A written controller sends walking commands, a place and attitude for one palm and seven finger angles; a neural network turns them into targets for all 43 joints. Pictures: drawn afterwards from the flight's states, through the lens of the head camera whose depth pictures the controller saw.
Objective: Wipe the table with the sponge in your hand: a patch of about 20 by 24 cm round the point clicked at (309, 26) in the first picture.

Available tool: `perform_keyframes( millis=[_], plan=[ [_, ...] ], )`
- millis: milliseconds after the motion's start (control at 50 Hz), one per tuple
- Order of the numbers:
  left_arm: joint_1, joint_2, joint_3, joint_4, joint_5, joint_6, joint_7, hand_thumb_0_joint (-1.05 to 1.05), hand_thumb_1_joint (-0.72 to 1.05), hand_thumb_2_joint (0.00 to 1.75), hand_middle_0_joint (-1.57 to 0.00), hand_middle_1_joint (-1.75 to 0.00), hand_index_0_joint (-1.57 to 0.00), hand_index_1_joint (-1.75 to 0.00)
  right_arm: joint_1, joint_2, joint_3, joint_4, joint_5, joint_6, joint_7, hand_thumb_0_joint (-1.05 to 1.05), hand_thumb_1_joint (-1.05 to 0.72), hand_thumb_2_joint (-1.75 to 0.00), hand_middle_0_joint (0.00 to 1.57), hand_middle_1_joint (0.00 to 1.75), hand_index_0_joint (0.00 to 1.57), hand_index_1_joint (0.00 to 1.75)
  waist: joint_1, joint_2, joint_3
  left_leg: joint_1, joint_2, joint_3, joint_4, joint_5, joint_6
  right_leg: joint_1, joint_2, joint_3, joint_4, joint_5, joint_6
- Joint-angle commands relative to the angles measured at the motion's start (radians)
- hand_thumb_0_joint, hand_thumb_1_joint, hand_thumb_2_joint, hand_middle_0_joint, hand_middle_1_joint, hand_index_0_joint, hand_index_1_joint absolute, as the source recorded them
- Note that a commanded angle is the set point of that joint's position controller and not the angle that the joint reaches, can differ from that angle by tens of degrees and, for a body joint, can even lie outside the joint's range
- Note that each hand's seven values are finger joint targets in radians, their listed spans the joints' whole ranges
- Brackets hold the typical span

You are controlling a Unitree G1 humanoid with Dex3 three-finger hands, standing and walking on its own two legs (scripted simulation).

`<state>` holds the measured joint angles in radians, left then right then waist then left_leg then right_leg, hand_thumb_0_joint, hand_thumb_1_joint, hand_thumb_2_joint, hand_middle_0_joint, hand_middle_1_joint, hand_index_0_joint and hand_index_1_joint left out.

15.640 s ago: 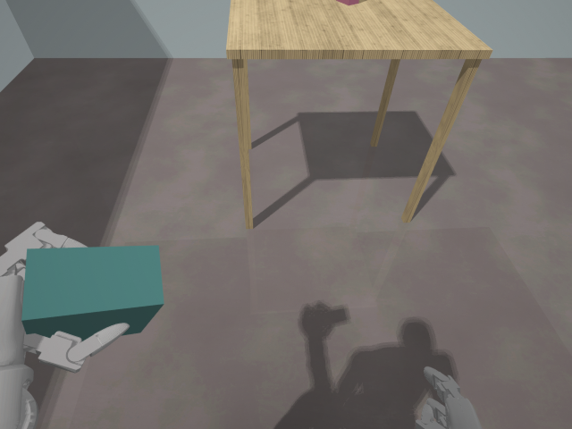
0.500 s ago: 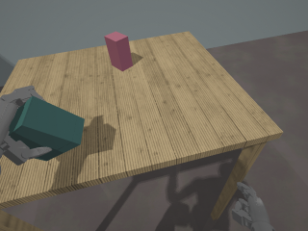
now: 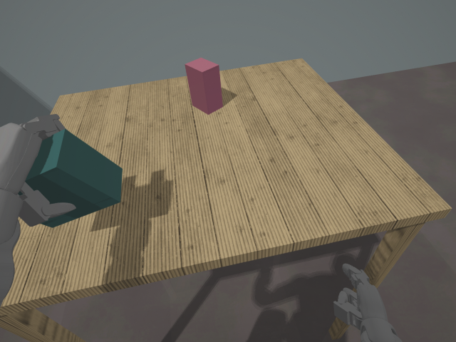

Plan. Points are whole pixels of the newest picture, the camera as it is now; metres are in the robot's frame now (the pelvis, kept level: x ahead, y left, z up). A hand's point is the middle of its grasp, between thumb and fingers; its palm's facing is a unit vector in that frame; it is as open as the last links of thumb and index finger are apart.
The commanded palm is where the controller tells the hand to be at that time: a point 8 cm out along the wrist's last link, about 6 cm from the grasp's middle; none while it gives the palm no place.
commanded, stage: turn the palm down, sponge in hand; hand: left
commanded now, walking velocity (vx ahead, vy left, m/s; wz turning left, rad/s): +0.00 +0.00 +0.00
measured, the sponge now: (68, 188) +0.25 +0.29 +0.19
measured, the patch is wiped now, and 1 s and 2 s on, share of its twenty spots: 0.00 0.00 0.00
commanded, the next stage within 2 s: move the sponge above the wiping area in 0.96 s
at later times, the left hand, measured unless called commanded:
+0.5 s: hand (45, 164) +0.24 +0.28 +0.25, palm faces +0.29 -0.08 -0.95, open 10.1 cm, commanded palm +0.18 +0.28 +0.31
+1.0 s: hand (71, 174) +0.24 +0.24 +0.24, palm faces +0.26 -0.02 -0.96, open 10.1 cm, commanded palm +0.18 +0.25 +0.31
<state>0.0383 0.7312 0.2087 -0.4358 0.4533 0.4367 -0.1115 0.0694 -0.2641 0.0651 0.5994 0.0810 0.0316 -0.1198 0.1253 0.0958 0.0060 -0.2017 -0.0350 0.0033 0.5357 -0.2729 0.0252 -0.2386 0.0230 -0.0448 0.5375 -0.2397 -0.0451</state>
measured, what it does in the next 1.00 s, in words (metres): stands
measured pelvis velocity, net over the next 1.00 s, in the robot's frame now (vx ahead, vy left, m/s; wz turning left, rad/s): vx -0.02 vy -0.03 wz -0.02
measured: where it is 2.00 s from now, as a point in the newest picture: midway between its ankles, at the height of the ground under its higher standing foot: outside the picture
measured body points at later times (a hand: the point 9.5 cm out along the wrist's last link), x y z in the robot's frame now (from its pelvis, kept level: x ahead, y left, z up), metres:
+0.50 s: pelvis -0.01 +0.00 +0.01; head -0.03 -0.05 +0.45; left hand +0.22 +0.28 +0.30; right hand +0.24 -0.19 -0.07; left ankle +0.01 +0.10 -0.73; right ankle +0.04 -0.09 -0.73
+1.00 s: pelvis -0.02 -0.03 +0.00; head -0.04 -0.10 +0.44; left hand +0.22 +0.24 +0.29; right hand +0.25 -0.22 -0.08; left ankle +0.01 +0.10 -0.73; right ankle +0.04 -0.09 -0.73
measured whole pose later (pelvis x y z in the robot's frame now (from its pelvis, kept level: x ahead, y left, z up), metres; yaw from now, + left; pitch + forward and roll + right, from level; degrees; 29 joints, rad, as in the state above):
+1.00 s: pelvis -0.02 -0.03 +0.00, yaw -1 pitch -5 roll +1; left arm -0.08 0.70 0.05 -0.38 0.73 0.50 -0.17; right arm -0.02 -0.28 0.09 0.66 0.06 0.03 -0.08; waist 0.15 0.14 0.02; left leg -0.18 0.00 0.01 0.50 -0.23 -0.02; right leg -0.23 0.06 -0.04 0.52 -0.20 -0.09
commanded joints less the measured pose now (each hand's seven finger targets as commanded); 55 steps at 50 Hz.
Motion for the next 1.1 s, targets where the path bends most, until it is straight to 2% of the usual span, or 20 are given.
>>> perform_keyframes(
  millis=[0, 140, 200, 240, 260, 380, 440, 520, 540, 620, 640, 700, 740, 800, 840, 920, 940, 1020, 1040, 1080],
  plan=[
    [-0.287, 0.243, 0.078, -0.167, 0.11, 0.021, -0.025, 0.0, 0.1, 1.3, -1.2, -1.6, -1.2, -1.6, -0.252, -0.101, -0.016, -0.198, -0.006, -0.068, 0.006, 0.0, -0.9, -0.9, 0.2, 0.3, 0.2, 0.3, 0.002, 0.015, -0.178, 0.023, 0.057, -0.078, -0.163, 0.155, -0.004, 0.096, -0.044, 0.059, -0.097, 0.045, 0.004],
    [-0.348, 0.327, 0.149, -0.228, 0.196, 0.035, -0.042, 0.0, 0.1, 1.3, -1.2, -1.6, -1.2, -1.6, -0.346, -0.084, 0.0, -0.201, -0.002, -0.084, 0.015, 0.0, -0.9, -0.9, 0.2, 0.3, 0.2, 0.3, 0.039, 0.026, -0.205, 0.023, 0.06, -0.109, -0.211, 0.125, -0.007, 0.143, -0.024, 0.104, -0.091, 0.03, -0.02],
    [-0.357, 0.304, 0.126, -0.174, 0.207, 0.054, -0.033, 0.0, 0.1, 1.3, -1.2, -1.6, -1.2, -1.6, -0.295, -0.105, -0.015, -0.164, -0.015, -0.067, 0.017, 0.0, -0.9, -0.9, 0.2, 0.3, 0.2, 0.3, 0.038, 0.05, -0.205, 0.022, 0.06, -0.101, -0.204, 0.179, -0.016, 0.148, -0.042, 0.077, -0.1, 0.069, -0.016],
    [-0.369, 0.299, 0.125, -0.171, 0.225, 0.089, -0.033, 0.0, 0.1, 1.3, -1.2, -1.6, -1.2, -1.6, -0.366, -0.088, -0.003, -0.181, 0.0, -0.076, 0.024, 0.0, -0.9, -0.9, 0.2, 0.3, 0.2, 0.3, 0.046, 0.027, -0.2, 0.016, 0.054, -0.1, -0.198, 0.178, -0.017, 0.148, -0.03, 0.119, -0.103, 0.058, -0.03],
    [-0.384, 0.282, 0.101, -0.158, 0.222, 0.092, -0.039, 0.0, 0.1, 1.3, -1.2, -1.6, -1.2, -1.6, -0.315, -0.107, -0.011, -0.165, -0.01, -0.064, 0.023, 0.0, -0.9, -0.9, 0.2, 0.3, 0.2, 0.3, 0.035, 0.002, -0.201, 0.008, 0.059, -0.093, -0.2, 0.177, -0.014, 0.153, -0.044, 0.083, -0.108, 0.065, -0.02],
    [-0.361, 0.23, 0.03, -0.164, 0.267, 0.09, -0.06, 0.0, 0.1, 1.3, -1.2, -1.6, -1.2, -1.6, -0.312, -0.097, -0.009, -0.177, 0.002, -0.066, 0.027, 0.0, -0.9, -0.9, 0.2, 0.3, 0.2, 0.3, 0.024, -0.019, -0.204, 0.021, 0.05, -0.086, -0.196, 0.146, -0.006, 0.13, -0.045, 0.094, -0.117, 0.044, -0.013],
    [-0.356, 0.26, 0.058, -0.168, 0.296, 0.092, -0.049, 0.0, 0.1, 1.3, -1.2, -1.6, -1.2, -1.6, -0.375, -0.086, 0.0, -0.192, 0.005, -0.072, 0.031, 0.0, -0.9, -0.9, 0.2, 0.3, 0.2, 0.3, 0.036, -0.022, -0.19, 0.01, 0.046, -0.085, -0.189, 0.117, -0.004, 0.123, -0.033, 0.148, -0.124, 0.004, -0.027],
    [-0.383, 0.283, 0.071, -0.197, 0.319, 0.063, -0.026, 0.0, 0.1, 1.3, -1.2, -1.6, -1.2, -1.6, -0.333, -0.097, -0.011, -0.171, -0.013, -0.062, 0.032, 0.0, -0.9, -0.9, 0.2, 0.3, 0.2, 0.3, 0.039, 0.009, -0.242, 0.03, 0.033, -0.081, -0.171, 0.184, -0.003, 0.15, -0.053, 0.138, -0.121, 0.048, -0.023],
    [-0.398, 0.299, 0.091, -0.196, 0.33, 0.073, -0.017, 0.0, 0.1, 1.3, -1.2, -1.6, -1.2, -1.6, -0.39, -0.084, -0.002, -0.183, -0.006, -0.074, 0.035, 0.0, -0.9, -0.9, 0.2, 0.3, 0.2, 0.3, 0.046, -0.004, -0.225, 0.031, 0.032, -0.085, -0.164, 0.171, -0.004, 0.14, -0.038, 0.187, -0.132, 0.015, -0.038],
    [-0.402, 0.272, 0.065, -0.134, 0.318, 0.06, -0.014, 0.0, 0.1, 1.3, -1.2, -1.6, -1.2, -1.6, -0.334, -0.096, -0.013, -0.157, -0.013, -0.062, 0.033, 0.0, -0.9, -0.9, 0.2, 0.3, 0.2, 0.3, 0.036, -0.021, -0.211, 0.03, 0.026, -0.073, -0.157, 0.165, -0.003, 0.129, -0.06, 0.164, -0.149, 0.007, -0.02],
    [-0.398, 0.277, 0.081, -0.132, 0.322, 0.073, -0.012, 0.0, 0.1, 1.3, -1.2, -1.6, -1.2, -1.6, -0.389, -0.081, -0.006, -0.171, -0.005, -0.074, 0.035, 0.0, -0.9, -0.9, 0.2, 0.3, 0.2, 0.3, 0.043, -0.034, -0.197, 0.029, 0.026, -0.073, -0.147, 0.151, -0.005, 0.12, -0.051, 0.217, -0.165, -0.032, -0.035],
    [-0.38, 0.242, 0.045, -0.092, 0.306, 0.067, -0.02, 0.0, 0.1, 1.3, -1.2, -1.6, -1.2, -1.6, -0.336, -0.098, -0.017, -0.154, -0.011, -0.061, 0.032, 0.0, -0.9, -0.9, 0.2, 0.3, 0.2, 0.3, 0.028, -0.067, -0.186, 0.018, 0.027, -0.058, -0.135, 0.141, -0.003, 0.114, -0.07, 0.183, -0.171, -0.035, -0.013],
    [-0.384, 0.238, 0.041, -0.103, 0.307, 0.072, -0.022, 0.0, 0.1, 1.3, -1.2, -1.6, -1.2, -1.6, -0.395, -0.079, -0.008, -0.172, 0.0, -0.073, 0.035, 0.0, -0.9, -0.9, 0.2, 0.3, 0.2, 0.3, 0.029, -0.061, -0.176, 0.015, 0.024, -0.056, -0.119, 0.112, -0.006, 0.095, -0.069, 0.247, -0.195, -0.117, -0.023],
    [-0.377, 0.24, 0.032, -0.087, 0.304, 0.06, -0.022, 0.0, 0.1, 1.3, -1.2, -1.6, -1.2, -1.6, -0.348, -0.096, -0.021, -0.156, -0.014, -0.065, 0.031, 0.0, -0.9, -0.9, 0.2, 0.3, 0.2, 0.3, 0.025, -0.075, -0.191, 0.004, 0.025, -0.049, -0.099, 0.119, -0.004, 0.11, -0.09, 0.232, -0.188, -0.114, -0.009],
    [-0.399, 0.257, 0.045, -0.117, 0.314, 0.061, -0.018, 0.0, 0.1, 1.3, -1.2, -1.6, -1.2, -1.6, -0.403, -0.08, -0.012, -0.171, -0.004, -0.078, 0.034, 0.0, -0.9, -0.9, 0.2, 0.3, 0.2, 0.3, 0.026, -0.061, -0.192, 0.006, 0.02, -0.052, -0.081, 0.113, -0.008, 0.097, -0.087, 0.3, -0.205, -0.168, -0.021],
    [-0.417, 0.273, 0.051, -0.093, 0.314, 0.049, -0.011, 0.0, 0.1, 1.3, -1.2, -1.6, -1.2, -1.6, -0.365, -0.094, -0.025, -0.148, -0.019, -0.064, 0.031, 0.0, -0.9, -0.9, 0.2, 0.3, 0.2, 0.3, 0.026, -0.053, -0.195, 0.003, 0.022, -0.052, -0.066, 0.135, -0.009, 0.103, -0.107, 0.286, -0.196, -0.143, -0.011],
    [-0.434, 0.291, 0.069, -0.106, 0.319, 0.054, -0.007, 0.0, 0.1, 1.3, -1.2, -1.6, -1.2, -1.6, -0.411, -0.08, -0.016, -0.166, -0.01, -0.077, 0.033, 0.0, -0.9, -0.9, 0.2, 0.3, 0.2, 0.3, 0.032, -0.066, -0.191, 0.001, 0.021, -0.059, -0.062, 0.123, -0.012, 0.099, -0.1, 0.336, -0.211, -0.191, -0.024],
    [-0.412, 0.28, 0.069, -0.086, 0.315, 0.044, -0.007, 0.0, 0.1, 1.3, -1.2, -1.6, -1.2, -1.6, -0.364, -0.092, -0.03, -0.146, -0.023, -0.062, 0.035, 0.0, -0.9, -0.9, 0.2, 0.3, 0.2, 0.3, 0.035, -0.07, -0.207, 0.002, 0.024, -0.054, -0.068, 0.158, -0.011, 0.123, -0.11, 0.287, -0.181, -0.093, -0.014],
    [-0.413, 0.287, 0.081, -0.091, 0.318, 0.052, -0.005, 0.0, 0.1, 1.3, -1.2, -1.6, -1.2, -1.6, -0.413, -0.079, -0.019, -0.162, -0.011, -0.073, 0.039, 0.0, -0.9, -0.9, 0.2, 0.3, 0.2, 0.3, 0.04, -0.065, -0.204, 0.004, 0.022, -0.059, -0.065, 0.156, -0.013, 0.118, -0.1, 0.331, -0.196, -0.126, -0.027],
    [-0.384, 0.251, 0.057, -0.067, 0.312, 0.047, -0.01, 0.0, 0.1, 1.3, -1.2, -1.6, -1.2, -1.6, -0.357, -0.092, -0.029, -0.144, -0.018, -0.063, 0.039, 0.0, -0.9, -0.9, 0.2, 0.3, 0.2, 0.3, 0.03, -0.076, -0.195, 0.008, 0.026, -0.053, -0.08, 0.158, -0.01, 0.111, -0.101, 0.266, -0.183, -0.078, -0.012]
  ],
)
